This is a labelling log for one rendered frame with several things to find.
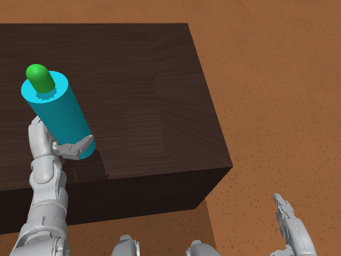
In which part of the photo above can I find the left robot hand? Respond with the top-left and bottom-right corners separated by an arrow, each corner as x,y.
28,115 -> 94,160

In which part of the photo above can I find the left robot arm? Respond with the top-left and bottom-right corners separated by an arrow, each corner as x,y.
9,155 -> 71,256

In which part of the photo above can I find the bottle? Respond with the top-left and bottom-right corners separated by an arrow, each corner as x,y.
21,64 -> 96,159

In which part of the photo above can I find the right robot hand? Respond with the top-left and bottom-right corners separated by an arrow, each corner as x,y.
270,193 -> 317,256

